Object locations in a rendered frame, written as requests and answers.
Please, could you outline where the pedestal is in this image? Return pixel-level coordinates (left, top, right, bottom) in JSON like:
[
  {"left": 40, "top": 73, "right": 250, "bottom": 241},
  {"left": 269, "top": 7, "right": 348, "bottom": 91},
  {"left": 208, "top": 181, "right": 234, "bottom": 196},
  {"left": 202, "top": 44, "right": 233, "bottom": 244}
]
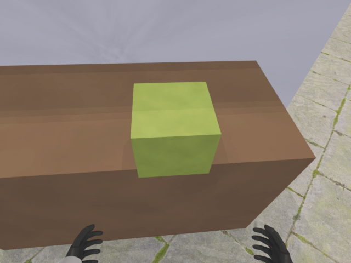
[{"left": 0, "top": 61, "right": 316, "bottom": 250}]

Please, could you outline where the left robot hand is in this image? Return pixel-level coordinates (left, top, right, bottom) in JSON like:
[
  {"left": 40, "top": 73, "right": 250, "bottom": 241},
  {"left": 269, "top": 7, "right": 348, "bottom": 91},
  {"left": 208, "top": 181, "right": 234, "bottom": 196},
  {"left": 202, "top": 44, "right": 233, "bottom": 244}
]
[{"left": 66, "top": 224, "right": 103, "bottom": 263}]

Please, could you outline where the carton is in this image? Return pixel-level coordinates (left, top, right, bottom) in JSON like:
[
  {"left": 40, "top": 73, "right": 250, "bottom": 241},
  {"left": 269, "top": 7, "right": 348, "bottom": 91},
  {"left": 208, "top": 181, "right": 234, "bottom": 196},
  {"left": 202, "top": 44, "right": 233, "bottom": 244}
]
[{"left": 131, "top": 82, "right": 221, "bottom": 178}]

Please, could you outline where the right robot hand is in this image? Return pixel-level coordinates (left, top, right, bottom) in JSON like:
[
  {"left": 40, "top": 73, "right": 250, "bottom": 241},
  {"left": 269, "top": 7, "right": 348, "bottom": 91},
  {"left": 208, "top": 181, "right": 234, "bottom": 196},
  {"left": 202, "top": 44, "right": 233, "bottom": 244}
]
[{"left": 252, "top": 225, "right": 293, "bottom": 263}]

